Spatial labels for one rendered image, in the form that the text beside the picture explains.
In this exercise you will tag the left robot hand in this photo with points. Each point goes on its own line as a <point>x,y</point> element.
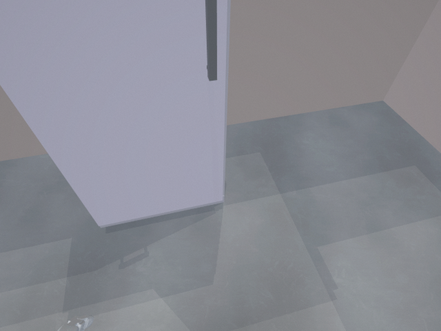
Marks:
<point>78,323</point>

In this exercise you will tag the fridge door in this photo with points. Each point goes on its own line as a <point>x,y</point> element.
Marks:
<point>117,93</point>

